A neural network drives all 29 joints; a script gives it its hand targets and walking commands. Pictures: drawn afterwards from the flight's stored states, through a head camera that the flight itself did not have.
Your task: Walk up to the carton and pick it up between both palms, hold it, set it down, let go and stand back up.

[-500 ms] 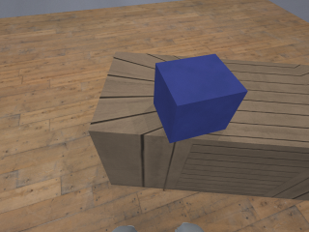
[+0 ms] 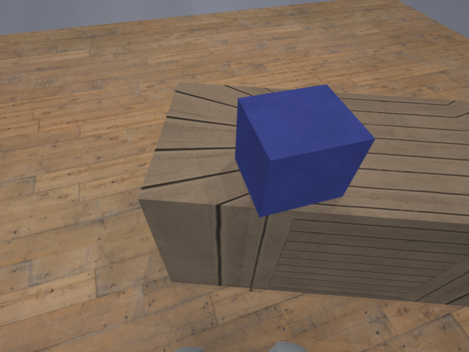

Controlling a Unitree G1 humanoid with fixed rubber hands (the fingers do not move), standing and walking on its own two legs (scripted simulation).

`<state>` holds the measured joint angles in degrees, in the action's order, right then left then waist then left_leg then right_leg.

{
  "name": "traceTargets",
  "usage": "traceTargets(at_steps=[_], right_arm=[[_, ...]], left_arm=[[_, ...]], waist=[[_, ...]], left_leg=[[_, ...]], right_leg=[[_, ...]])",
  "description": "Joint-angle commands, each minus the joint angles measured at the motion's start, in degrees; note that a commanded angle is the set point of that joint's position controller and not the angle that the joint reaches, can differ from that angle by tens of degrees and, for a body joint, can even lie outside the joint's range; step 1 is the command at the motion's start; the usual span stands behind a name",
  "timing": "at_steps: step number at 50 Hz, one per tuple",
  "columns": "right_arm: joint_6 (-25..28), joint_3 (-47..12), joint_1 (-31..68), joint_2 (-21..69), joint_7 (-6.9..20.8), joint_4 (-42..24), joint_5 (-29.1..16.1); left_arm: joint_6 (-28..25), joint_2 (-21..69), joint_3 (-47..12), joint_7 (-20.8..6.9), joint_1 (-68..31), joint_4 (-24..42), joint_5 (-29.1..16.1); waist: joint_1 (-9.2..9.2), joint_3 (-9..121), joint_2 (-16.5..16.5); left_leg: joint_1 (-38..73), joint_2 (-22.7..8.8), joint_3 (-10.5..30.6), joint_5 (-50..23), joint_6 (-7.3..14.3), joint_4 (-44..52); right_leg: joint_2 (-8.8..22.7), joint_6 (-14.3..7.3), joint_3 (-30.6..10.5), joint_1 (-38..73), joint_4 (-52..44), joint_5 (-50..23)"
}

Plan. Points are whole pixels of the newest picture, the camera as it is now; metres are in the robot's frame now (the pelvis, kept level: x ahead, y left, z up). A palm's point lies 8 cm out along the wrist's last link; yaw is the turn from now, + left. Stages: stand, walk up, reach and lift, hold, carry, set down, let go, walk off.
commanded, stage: walk up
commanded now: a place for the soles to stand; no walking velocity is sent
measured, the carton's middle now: (293, 150) +0.57 -0.14 -0.03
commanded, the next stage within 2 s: none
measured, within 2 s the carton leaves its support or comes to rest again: neither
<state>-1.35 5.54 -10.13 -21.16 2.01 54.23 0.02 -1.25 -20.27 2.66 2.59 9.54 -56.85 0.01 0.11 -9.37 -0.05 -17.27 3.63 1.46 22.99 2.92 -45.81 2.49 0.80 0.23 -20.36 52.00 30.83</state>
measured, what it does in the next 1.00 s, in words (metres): steps on the spot: left foot, then right foot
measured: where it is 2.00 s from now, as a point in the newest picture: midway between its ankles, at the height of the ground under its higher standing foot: outside the picture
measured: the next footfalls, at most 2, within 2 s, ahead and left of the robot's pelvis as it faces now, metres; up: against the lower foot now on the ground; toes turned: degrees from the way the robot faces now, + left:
left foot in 0.32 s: +0.03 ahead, +0.12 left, +0.00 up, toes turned -1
right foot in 0.60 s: +0.06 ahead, -0.13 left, +0.00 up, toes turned -2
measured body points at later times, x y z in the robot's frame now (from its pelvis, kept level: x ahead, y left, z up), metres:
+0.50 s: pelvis -0.01 +0.01 +0.00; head +0.03 +0.02 +0.45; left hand +0.07 +0.32 -0.13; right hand +0.07 -0.31 -0.11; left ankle +0.01 +0.10 -0.71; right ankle +0.01 -0.14 -0.68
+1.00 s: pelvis -0.01 +0.01 +0.00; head +0.02 +0.01 +0.45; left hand +0.06 +0.32 -0.13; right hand +0.06 -0.31 -0.12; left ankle +0.00 +0.10 -0.71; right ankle +0.01 -0.13 -0.69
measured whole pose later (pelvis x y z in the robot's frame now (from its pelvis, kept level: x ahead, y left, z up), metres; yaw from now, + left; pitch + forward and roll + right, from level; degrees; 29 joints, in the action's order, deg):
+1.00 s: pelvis -0.01 +0.01 +0.00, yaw +0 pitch -5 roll +0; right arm -1.2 5.5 -10.0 -21.1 2.0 54.2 0.0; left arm -1.1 -20.3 2.7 2.6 9.2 -56.8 0.0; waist 0.2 -9.6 0.0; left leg -17.0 3.2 0.5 23.3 2.9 -45.3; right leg 2.7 0.7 0.3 -20.5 52.1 31.4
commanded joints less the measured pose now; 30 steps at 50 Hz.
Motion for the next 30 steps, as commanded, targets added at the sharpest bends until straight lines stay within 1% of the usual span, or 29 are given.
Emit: traceTargets(at_steps=[1, 2, 3, 4, 5, 6, 7, 8, 9, 10, 11, 12, 13, 14, 15, 16, 17, 18, 19, 20, 21, 22, 23, 24, 25, 27, 28, 29, 30], right_arm=[[2.99, 2.45, 0.77, -15.11, -1.95, -4.96, 1.80], [2.86, 2.43, -0.02, -15.23, -1.94, -4.91, 1.93], [2.70, 2.26, -0.16, -14.69, -1.97, -4.84, 1.90], [2.46, 2.11, 0.39, -14.61, -1.92, -5.03, 1.60], [2.13, 1.78, 2.70, -14.07, -1.81, -5.44, 1.22], [1.78, 1.45, 4.02, -12.99, -1.51, -6.37, 0.75], [1.51, 1.20, 5.71, -11.66, -1.14, -7.72, 0.21], [0.87, 1.23, 5.06, -10.87, -1.53, -7.61, 0.53], [0.18, 1.86, 4.62, -12.50, -1.80, -6.83, 0.81], [0.06, 1.82, 3.84, -12.49, -1.67, -6.57, 0.95], [0.18, 1.90, 3.00, -12.25, -1.43, -6.11, 1.05], [0.48, 1.88, 1.72, -11.77, -1.15, -5.49, 1.05], [0.84, 1.97, 0.78, -11.81, -0.86, -4.99, 1.10], [1.16, 2.18, -1.76, -11.62, -0.71, -4.16, 1.19], [1.44, 2.47, -4.75, -11.65, -0.68, -2.86, 1.32], [1.95, 2.82, -7.36, -12.53, -0.97, -2.16, 1.89], [2.36, 3.62, -6.07, -16.95, -1.48, -3.41, 3.20], [2.43, 3.54, -1.34, -19.54, -1.48, -5.26, 2.03], [2.37, 3.55, -0.78, -19.08, -1.43, -5.43, 1.86], [2.58, 2.87, 0.47, -17.26, -1.76, -5.24, 1.93], [2.59, 2.63, 0.83, -16.12, -2.07, -5.28, 1.85], [2.67, 2.63, 0.74, -15.32, -2.22, -5.18, 1.76], [2.70, 2.67, 0.11, -15.11, -2.26, -5.22, 1.84], [2.73, 2.63, -1.10, -14.88, -2.23, -4.95, 1.82], [2.73, 2.59, -1.97, -14.95, -2.29, -4.86, 1.81], [2.47, 2.58, -1.70, -15.12, -2.20, -4.80, 1.77], [2.25, 2.56, -0.46, -14.99, -2.13, -5.04, 1.67], [2.00, 2.16, 2.21, -14.64, -1.98, -5.57, 1.39], [1.65, 1.66, 4.30, -13.53, -1.68, -6.32, 1.03]], left_arm=[[-1.30, -14.81, 3.21, 0.47, -0.96, 3.81, -0.31], [-1.58, -14.57, 3.35, 0.42, -0.56, 3.67, -0.42], [-1.90, -13.92, 3.29, 0.52, -0.15, 3.73, -0.52], [-2.14, -13.29, 3.16, 0.66, 1.27, 3.20, -0.54], [-2.72, -12.79, 2.94, 0.85, 3.23, 2.35, -0.31], [-3.32, -14.32, 3.16, 1.21, 5.17, 1.64, 0.39], [-4.04, -19.81, 4.35, 1.65, 7.57, 1.60, 1.39], [-4.05, -21.95, 4.78, 1.43, 7.61, 1.54, 1.14], [-3.88, -21.85, 4.90, 1.14, 5.04, 2.75, 1.07], [-3.85, -21.27, 4.92, 1.32, 3.19, 3.73, 0.88], [-3.62, -20.33, 4.72, 1.47, 1.59, 4.34, 1.01], [-3.45, -19.53, 4.66, 1.26, 0.43, 4.67, 1.42], [-3.30, -19.19, 4.60, 1.10, 0.64, 4.68, 1.64], [-3.08, -19.04, 4.27, 0.94, 0.21, 4.91, 1.55], [-2.62, -18.97, 4.00, 0.67, -1.47, 5.32, 1.25], [-2.12, -16.32, 3.08, 0.48, -3.56, 5.82, 0.85], [-1.49, -12.00, 2.08, 0.65, -2.98, 6.56, 0.04], [-0.78, -13.04, 2.22, 1.35, -4.10, 5.93, -0.16], [-0.24, -15.13, 2.74, 1.54, -4.78, 5.43, -0.07], [-0.15, -15.07, 2.97, 1.26, -4.10, 4.95, -0.42], [-0.17, -15.02, 2.92, 0.99, -3.46, 4.50, -0.53], [-0.34, -15.12, 3.02, 0.74, -2.17, 3.79, -0.34], [-0.63, -15.06, 3.31, 0.57, -0.91, 3.49, -0.33], [-0.75, -14.74, 3.39, 0.47, -0.99, 3.59, -0.25], [-0.92, -14.55, 3.44, 0.50, -0.91, 3.77, -0.27], [-1.35, -13.98, 3.25, 0.69, -0.58, 3.68, -0.18], [-1.58, -13.77, 3.17, 0.81, 0.38, 3.21, -0.11], [-1.97, -13.22, 3.18, 0.85, 2.30, 2.24, -0.08], [-2.59, -13.59, 3.20, 1.00, 4.40, 1.20, 0.44]], waist=[[-1.25, 6.80, -7.64], [-1.41, 7.62, -7.78], [-1.11, 8.77, -7.92], [-0.21, 9.96, -7.20], [1.67, 10.70, -6.21], [2.79, 11.17, -4.38], [4.39, 12.14, 4.19], [3.81, 10.92, 9.70], [2.61, 9.78, 6.92], [1.89, 8.05, 4.76], [1.12, 6.85, 4.54], [0.35, 6.75, 5.98], [0.23, 7.33, 6.86], [-1.06, 8.23, 7.26], [-2.93, 9.94, 6.84], [-4.63, 10.26, 2.92], [-3.27, 8.80, -11.50], [-3.15, 5.05, -12.14], [-3.40, 4.09, -8.13], [-2.25, 3.32, -6.18], [-1.81, 3.91, -5.65], [-1.74, 4.69, -7.01], [-1.78, 6.16, -8.36], [-2.11, 7.13, -7.39], [-2.35, 8.14, -7.36], [-1.92, 8.91, -7.77], [-1.26, 9.53, -7.80], [0.55, 9.71, -6.67], [2.17, 10.24, -5.04]], left_leg=[[6.33, -15.91, 23.67, -20.99, 7.79, 22.03], [7.59, -15.63, 22.55, -27.03, 8.13, 20.08], [8.54, -15.83, 20.97, -32.85, 8.85, 17.80], [8.09, -15.12, 18.88, -35.66, 8.63, 15.36], [3.40, -13.49, 15.48, -34.74, 7.36, 12.40], [-3.93, -11.85, 13.09, -31.92, 4.24, 9.03], [-11.69, -5.68, 7.84, -24.76, 0.30, -1.27], [-12.82, -0.88, 2.37, 3.00, -1.49, -9.79], [-11.33, -1.59, 5.08, 13.20, -1.83, -15.88], [-11.39, -2.87, 5.85, 12.00, -2.16, -17.39], [-10.78, -4.41, 5.79, 10.12, -2.31, -15.70], [-9.72, -5.53, 4.66, 11.05, -1.90, -10.48], [-8.02, -5.46, 3.45, 11.12, -1.47, -5.35], [-4.99, -5.29, 2.47, 8.00, -1.00, 1.97], [1.63, -4.68, 1.46, 1.91, -0.30, 10.39], [8.00, -5.77, 6.02, -2.22, 0.45, 19.33], [10.69, -14.95, 24.42, -6.32, 2.93, 26.72], [3.74, -19.87, 31.01, -9.00, 4.92, 29.81], [1.93, -19.27, 31.14, -7.63, 4.83, 29.79], [3.58, -17.72, 28.41, -11.50, 4.97, 27.20], [5.10, -16.20, 25.99, -14.85, 4.31, 25.68], [6.23, -14.92, 23.49, -17.07, 3.94, 24.49], [7.89, -14.62, 22.34, -20.39, 4.78, 23.18], [9.95, -14.38, 22.30, -22.31, 5.01, 22.23], [11.50, -15.05, 22.33, -25.32, 5.79, 21.02], [10.02, -16.17, 21.86, -29.31, 7.55, 19.42], [7.75, -16.05, 20.38, -29.39, 7.87, 18.14], [2.66, -14.88, 17.64, -27.44, 7.51, 16.29], [-3.90, -12.94, 13.93, -24.95, 5.55, 12.98]], right_leg=[[0.16, -2.77, -1.85, -7.49, 1.46, 1.73], [0.22, -2.50, -1.08, -6.05, -1.51, 1.85], [0.05, -2.50, -0.20, -4.14, -5.40, 1.32], [-0.30, -2.61, 1.17, -0.32, -11.51, -2.59], [-0.54, -3.25, 1.98, 6.78, -19.30, -10.63], [1.03, -4.26, -1.55, 14.51, -22.17, -18.95], [10.58, -8.72, -17.18, 17.88, -26.03, -18.94], [21.33, -16.25, -27.98, 14.05, -29.35, -26.45], [23.29, -18.97, -29.76, 10.44, -30.00, -25.81], [22.12, -19.45, -27.99, 8.21, -29.46, -25.16], [19.77, -18.32, -24.50, 7.26, -27.42, -26.64], [18.03, -16.77, -21.14, 6.41, -25.57, -27.58], [16.70, -15.49, -19.39, 6.43, -24.02, -28.54], [16.07, -14.50, -18.03, 5.63, -21.90, -28.68], [14.19, -12.50, -15.13, 3.40, -18.85, -27.84], [10.40, -8.79, -10.06, -1.97, -12.36, -26.96], [2.14, -3.73, -3.06, -10.55, 0.74, -15.87], [-3.53, -2.37, -3.20, -13.15, 3.05, 4.87], [-3.18, -2.85, -6.25, -10.85, 6.05, 5.93], [-2.46, -2.95, -6.01, -10.77, 6.23, 4.37], [-1.44, -2.86, -5.23, -10.72, 5.86, 2.48], [-0.56, -2.70, -4.08, -10.25, 4.97, 0.89], [-0.31, -2.41, -2.86, -9.15, 3.98, 0.79], [-0.31, -2.17, -2.54, -8.77, 2.08, 0.88], [-0.02, -2.11, -1.51, -8.13, -0.53, 1.48], [-0.04, -2.43, 0.08, -4.73, -5.44, 1.05], [-0.15, -2.78, 0.93, -1.28, -8.88, -1.71], [-0.49, -3.34, 1.92, 5.35, -14.34, -7.83], [-0.42, -3.96, 1.29, 13.70, -20.89, -15.93]])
